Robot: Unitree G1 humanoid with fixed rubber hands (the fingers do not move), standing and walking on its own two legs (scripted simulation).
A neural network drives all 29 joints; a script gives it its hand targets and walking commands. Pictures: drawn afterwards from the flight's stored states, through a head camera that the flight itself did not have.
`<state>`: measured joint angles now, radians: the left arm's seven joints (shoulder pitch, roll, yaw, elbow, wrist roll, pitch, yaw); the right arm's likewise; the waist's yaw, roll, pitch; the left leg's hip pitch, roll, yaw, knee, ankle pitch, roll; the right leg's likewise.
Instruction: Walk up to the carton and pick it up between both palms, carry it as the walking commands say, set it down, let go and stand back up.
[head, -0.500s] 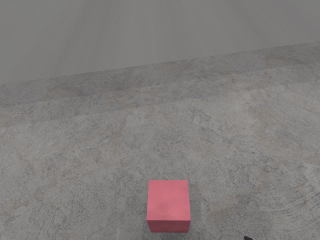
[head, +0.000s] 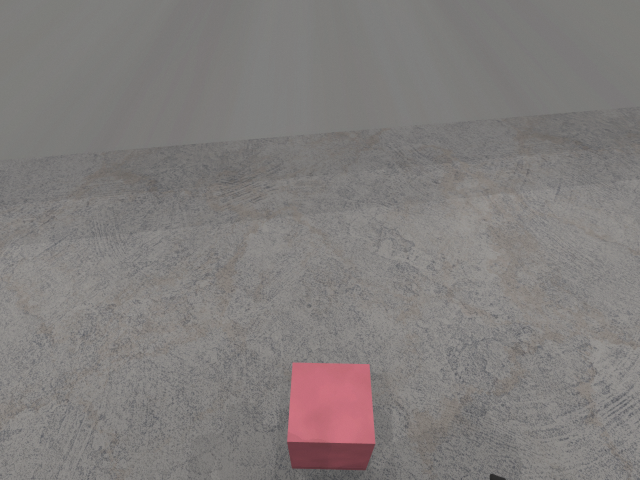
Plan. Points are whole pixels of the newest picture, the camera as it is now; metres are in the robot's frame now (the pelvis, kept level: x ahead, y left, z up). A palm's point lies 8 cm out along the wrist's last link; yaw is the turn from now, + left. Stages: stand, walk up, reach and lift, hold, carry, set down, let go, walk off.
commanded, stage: stand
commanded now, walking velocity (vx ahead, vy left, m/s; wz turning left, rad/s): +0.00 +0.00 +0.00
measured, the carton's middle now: (329, 417) +0.42 -0.01 -0.65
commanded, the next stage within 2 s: reach and lift in 0.34 s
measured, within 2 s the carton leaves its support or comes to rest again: neither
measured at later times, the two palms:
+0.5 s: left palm out of the picture +0.08 +0.23 -0.14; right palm out of the picture +0.10 -0.23 -0.13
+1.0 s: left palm (188, 472) +0.18 +0.21 -0.18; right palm (478, 460) +0.19 -0.21 -0.16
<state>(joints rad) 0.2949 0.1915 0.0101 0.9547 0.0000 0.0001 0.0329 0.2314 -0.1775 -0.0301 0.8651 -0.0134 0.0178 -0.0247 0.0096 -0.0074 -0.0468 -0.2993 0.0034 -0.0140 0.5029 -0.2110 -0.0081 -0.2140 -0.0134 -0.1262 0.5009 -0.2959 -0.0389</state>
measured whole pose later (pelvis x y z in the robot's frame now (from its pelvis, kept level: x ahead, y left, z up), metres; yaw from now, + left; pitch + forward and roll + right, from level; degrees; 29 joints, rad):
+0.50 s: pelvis -0.01 +0.00 -0.01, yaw +0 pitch -1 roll +0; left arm 0.19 0.19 0.01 0.80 0.00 0.16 0.03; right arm 0.14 -0.18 -0.02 0.84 -0.01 0.12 0.00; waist 0.01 -0.01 0.04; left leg -0.34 0.00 -0.01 0.61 -0.25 -0.01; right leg -0.26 -0.02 -0.13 0.61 -0.34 -0.04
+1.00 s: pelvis -0.03 +0.00 -0.05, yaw -1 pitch +11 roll -1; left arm -0.06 0.19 0.01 0.65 0.00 0.10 0.02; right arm -0.12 -0.18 -0.03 0.73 0.00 0.04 0.01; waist 0.01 -0.03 0.11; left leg -0.76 0.02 -0.01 0.92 -0.35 -0.01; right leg -0.67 -0.02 -0.12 0.92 -0.44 -0.04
